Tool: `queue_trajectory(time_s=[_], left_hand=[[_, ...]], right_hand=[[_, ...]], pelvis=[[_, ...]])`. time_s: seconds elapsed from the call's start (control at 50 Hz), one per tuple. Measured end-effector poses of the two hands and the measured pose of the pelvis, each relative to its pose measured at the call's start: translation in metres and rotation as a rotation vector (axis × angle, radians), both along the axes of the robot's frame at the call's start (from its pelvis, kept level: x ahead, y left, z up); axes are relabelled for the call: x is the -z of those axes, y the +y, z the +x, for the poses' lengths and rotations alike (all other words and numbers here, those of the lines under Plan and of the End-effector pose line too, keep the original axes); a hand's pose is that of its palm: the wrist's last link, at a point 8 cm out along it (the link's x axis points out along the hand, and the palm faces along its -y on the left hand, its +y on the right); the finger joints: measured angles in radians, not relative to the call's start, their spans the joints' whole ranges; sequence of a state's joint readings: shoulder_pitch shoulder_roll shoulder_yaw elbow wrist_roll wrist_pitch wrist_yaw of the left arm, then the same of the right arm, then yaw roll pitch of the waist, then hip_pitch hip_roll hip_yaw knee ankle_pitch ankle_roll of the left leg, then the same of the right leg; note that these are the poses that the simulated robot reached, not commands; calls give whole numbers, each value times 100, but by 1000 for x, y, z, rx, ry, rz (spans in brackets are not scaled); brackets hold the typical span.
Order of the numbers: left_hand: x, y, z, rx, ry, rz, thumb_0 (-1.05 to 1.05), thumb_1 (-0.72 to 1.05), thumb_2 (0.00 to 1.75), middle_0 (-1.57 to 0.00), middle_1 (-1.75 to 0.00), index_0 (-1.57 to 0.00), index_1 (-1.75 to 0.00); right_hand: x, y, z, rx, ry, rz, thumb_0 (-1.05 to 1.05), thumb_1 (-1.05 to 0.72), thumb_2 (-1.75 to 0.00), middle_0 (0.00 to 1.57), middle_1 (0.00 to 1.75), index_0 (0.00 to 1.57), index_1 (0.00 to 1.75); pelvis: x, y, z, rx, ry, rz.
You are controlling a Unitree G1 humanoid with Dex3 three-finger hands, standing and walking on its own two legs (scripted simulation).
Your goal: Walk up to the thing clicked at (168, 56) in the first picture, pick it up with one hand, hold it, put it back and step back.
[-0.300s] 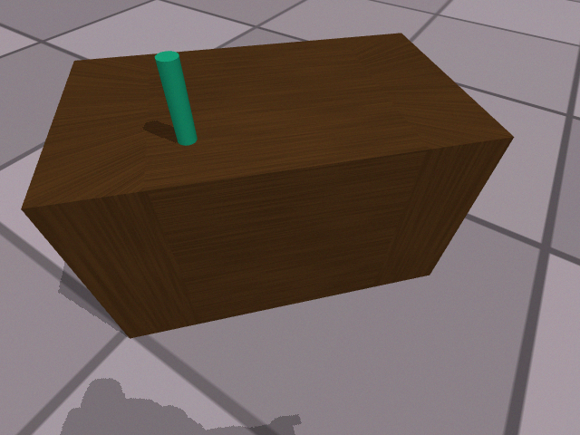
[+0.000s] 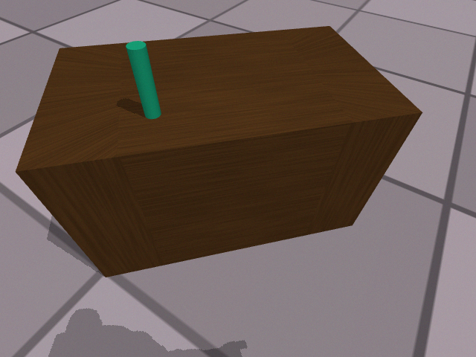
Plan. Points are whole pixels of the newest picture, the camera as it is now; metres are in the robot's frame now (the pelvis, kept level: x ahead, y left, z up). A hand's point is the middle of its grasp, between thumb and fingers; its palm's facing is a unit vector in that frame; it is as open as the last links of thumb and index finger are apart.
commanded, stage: stand
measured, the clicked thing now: (145, 83) +0.79 +0.25 +0.03
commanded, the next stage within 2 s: walk up in 0.82 s
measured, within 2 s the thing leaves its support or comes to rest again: neither
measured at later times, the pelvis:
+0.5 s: pelvis +0.01 +0.00 +0.00, yaw +0 degrees
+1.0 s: pelvis +0.01 +0.04 -0.01, yaw +6 degrees
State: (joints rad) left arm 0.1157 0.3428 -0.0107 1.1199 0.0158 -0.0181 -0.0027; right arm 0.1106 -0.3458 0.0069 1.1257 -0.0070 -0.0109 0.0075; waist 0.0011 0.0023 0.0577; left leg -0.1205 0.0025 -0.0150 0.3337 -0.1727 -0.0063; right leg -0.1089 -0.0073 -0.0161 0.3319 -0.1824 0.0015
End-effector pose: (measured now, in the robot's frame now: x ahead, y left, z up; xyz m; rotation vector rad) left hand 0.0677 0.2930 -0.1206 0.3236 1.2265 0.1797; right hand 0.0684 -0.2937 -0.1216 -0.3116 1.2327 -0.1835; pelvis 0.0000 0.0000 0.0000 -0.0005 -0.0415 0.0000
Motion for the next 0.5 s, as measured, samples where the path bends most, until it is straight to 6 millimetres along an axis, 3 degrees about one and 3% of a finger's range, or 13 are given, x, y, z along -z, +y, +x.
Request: queue_trajectory(time_s=[0.5], left_hand=[[-1, 4, 10, 1, -6, 3, 1, 90, 90, -20, -30, -20, -30]], right_hand=[[-2, 3, 10, -2, -5, -4, 0, -90, -90, 21, 30, 20, 30]], pelvis=[[-1, 4, 7, 0, 4, 0]])
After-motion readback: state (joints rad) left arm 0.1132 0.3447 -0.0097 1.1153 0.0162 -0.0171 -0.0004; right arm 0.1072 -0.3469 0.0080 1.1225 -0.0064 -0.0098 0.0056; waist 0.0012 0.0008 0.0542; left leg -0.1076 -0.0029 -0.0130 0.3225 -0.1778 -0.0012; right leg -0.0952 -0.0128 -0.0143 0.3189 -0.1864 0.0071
